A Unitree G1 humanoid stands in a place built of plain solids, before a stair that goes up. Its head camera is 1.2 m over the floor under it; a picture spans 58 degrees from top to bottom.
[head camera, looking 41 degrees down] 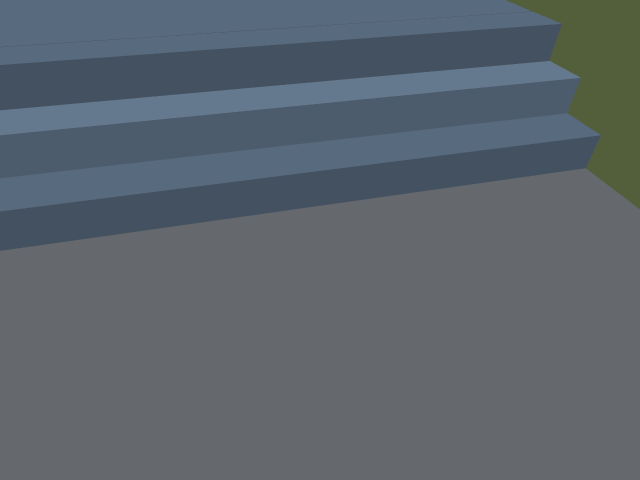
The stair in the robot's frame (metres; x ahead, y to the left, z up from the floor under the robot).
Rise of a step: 0.19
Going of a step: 0.26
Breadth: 3.70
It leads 13 degrees to the left of straight ahead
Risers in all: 3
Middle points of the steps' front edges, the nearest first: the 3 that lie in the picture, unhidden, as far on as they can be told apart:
1.53 0.40 0.19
1.78 0.46 0.38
2.03 0.52 0.57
